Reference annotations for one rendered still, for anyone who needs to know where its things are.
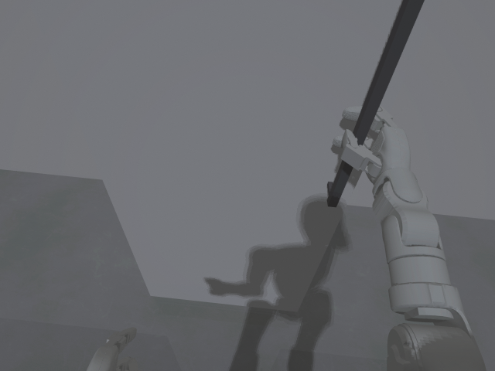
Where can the robot right forearm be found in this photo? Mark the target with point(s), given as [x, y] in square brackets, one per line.
[420, 285]

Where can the fridge door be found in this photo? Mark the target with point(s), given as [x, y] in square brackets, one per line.
[211, 123]

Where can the right robot upper arm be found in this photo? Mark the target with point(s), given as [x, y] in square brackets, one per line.
[415, 347]

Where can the robot right hand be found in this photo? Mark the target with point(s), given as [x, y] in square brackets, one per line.
[390, 150]

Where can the handle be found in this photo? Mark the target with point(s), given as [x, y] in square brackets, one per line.
[400, 32]

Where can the robot left hand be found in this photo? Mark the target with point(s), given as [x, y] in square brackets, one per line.
[106, 357]

